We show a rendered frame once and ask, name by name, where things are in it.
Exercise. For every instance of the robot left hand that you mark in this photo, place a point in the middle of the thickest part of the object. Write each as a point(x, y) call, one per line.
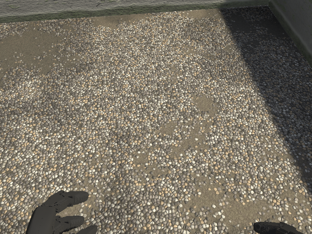
point(44, 219)

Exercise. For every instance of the robot right hand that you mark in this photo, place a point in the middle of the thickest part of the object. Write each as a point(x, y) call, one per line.
point(265, 227)

